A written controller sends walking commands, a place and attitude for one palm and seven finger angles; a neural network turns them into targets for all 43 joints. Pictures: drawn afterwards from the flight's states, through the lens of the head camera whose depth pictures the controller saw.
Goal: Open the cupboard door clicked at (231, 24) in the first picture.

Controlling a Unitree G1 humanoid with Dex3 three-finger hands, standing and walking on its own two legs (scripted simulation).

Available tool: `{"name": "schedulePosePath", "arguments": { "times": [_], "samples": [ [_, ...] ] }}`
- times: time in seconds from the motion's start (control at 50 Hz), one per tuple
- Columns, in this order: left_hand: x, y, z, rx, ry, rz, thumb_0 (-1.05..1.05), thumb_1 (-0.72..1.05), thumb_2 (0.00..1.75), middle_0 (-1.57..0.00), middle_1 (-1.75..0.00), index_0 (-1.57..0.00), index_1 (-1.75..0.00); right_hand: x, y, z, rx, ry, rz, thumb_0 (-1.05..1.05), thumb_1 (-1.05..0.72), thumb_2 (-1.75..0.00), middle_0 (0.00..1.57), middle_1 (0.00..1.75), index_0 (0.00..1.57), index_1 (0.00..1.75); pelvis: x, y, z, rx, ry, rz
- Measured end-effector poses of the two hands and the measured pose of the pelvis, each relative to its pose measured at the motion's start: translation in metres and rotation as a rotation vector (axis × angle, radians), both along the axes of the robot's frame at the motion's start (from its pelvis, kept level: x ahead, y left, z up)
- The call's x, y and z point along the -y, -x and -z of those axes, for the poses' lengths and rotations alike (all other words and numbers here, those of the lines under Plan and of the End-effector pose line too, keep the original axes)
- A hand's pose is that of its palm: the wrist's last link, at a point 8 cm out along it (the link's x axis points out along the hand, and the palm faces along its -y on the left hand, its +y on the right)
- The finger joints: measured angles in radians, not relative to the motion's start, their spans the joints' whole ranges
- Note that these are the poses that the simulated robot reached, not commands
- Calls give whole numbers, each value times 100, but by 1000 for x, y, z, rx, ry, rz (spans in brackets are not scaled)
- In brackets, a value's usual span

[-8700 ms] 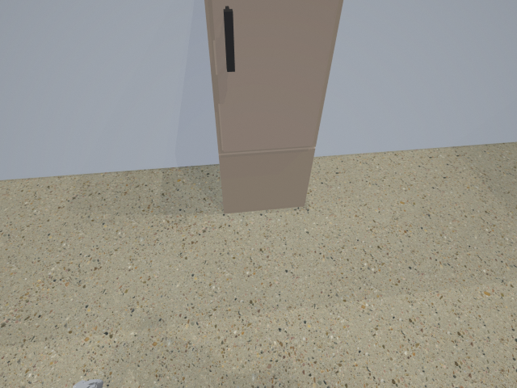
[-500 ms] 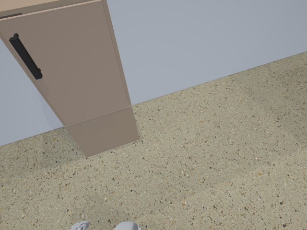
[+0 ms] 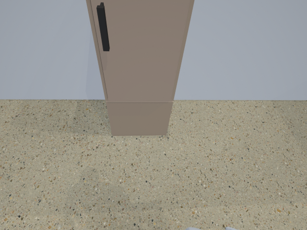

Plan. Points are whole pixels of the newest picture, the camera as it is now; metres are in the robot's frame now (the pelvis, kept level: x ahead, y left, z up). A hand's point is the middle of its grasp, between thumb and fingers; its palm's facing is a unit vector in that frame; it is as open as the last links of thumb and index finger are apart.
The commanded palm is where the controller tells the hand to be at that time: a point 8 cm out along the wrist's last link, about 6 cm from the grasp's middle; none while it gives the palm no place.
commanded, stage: take the last steps up to it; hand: left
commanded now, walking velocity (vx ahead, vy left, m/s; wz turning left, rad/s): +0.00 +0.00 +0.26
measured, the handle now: (104, 27) +0.81 +0.28 +0.11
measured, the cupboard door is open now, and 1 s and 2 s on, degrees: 0 0 0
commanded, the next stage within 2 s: come to a stop and stand still in 0.98 s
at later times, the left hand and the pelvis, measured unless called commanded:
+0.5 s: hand out of the picture -0.02 +0.12 -0.16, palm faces +0.17 -0.97 -0.19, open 7.4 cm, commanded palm none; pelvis +0.05 -0.03 +0.01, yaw +6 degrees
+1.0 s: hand (82, 196) +0.23 +0.25 -0.17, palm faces +0.14 -0.97 -0.17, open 7.4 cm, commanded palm none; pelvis +0.20 +0.06 +0.00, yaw +4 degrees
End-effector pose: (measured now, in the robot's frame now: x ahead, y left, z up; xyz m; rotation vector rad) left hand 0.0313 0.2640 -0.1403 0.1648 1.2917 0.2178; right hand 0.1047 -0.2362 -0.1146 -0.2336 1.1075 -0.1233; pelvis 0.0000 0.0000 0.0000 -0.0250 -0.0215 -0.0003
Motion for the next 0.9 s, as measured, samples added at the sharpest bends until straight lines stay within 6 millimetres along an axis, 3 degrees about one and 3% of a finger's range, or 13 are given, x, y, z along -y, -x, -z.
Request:
{"name": "schedulePosePath", "arguments": {
  "times": [0.1, 0.24, 0.32, 0.42, 0.5, 0.56, 0.64, 0.72, 0.76, 0.8, 0.9],
  "samples": [
    [14, -16, -7, 57, -1, 7, 0, 91, 90, -19, -30, -20, -30, -1, 24, 13, -54, -39, 16, 0, -91, -90, 20, 30, 20, 30, 6, 3, 0, 2, -14, -22],
    [50, -26, -10, 122, -16, 37, 0, 91, 90, -19, -30, -20, -30, 24, 65, 45, -151, -85, 68, 0, -91, -90, 20, 30, 20, 30, 29, -2, 11, 2, -41, -42],
    [68, -3, -16, 103, -5, -21, 0, 91, 90, -20, -30, -20, -30, 35, 76, 46, -234, -95, 55, 0, -91, -90, 20, 29, 20, 30, 36, -13, 4, 8, -45, -64],
    [85, 38, -18, -41, 29, -80, 0, 90, 90, -20, -30, -20, -30, 41, 65, 36, -250, -96, 64, 1, -91, -90, 19, 29, 19, 30, 37, -32, -6, 5, -57, -77],
    [95, 62, -16, -141, 66, -138, 0, 90, 90, -20, -30, -20, -30, 35, 45, 34, -274, -86, 43, 0, -91, -90, 19, 29, 19, 30, 31, -50, -6, -3, -48, -100],
    [99, 74, -13, -205, 97, -183, 0, 90, 90, -20, -30, -20, -30, 23, 17, 33, -280, -80, 9, 0, -91, -90, 19, 29, 19, 30, 22, -66, -4, -11, -40, -114],
    [96, 80, -8, -289, 140, -233, 0, 90, 90, -20, -30, -20, -30, -7, -39, 34, -241, -76, -51, 1, -91, -90, 19, 29, 19, 30, 3, -90, 2, -23, -27, -122],
    [79, 73, 7, -371, 185, -256, 0, 90, 90, -20, -30, -20, -30, -42, -109, 38, -127, -56, -95, 1, -92, -90, 19, 29, 19, 30, -25, -121, 17, -31, -11, -110],
    [65, 58, 14, -395, 194, -237, 0, 90, 90, -20, -30, -20, -30, -58, -134, 36, -61, -52, -92, 0, -92, -90, 19, 29, 19, 30, -36, -132, 21, -24, -19, -99],
    [46, 30, 16, -373, 182, -202, 0, 90, 90, -20, -30, -20, -30, -69, -145, 30, -24, -58, -71, 0, -92, -90, 19, 29, 19, 30, -43, -144, 17, -9, -21, -80],
    [-3, -77, 16, -176, 118, -113, 1, 91, 90, -19, -30, -20, -30, -67, -158, 11, 19, -22, 15, -3, -96, -90, 20, 30, 20, 30, -54, -173, 3, 4, -24, -65]
  ]
}}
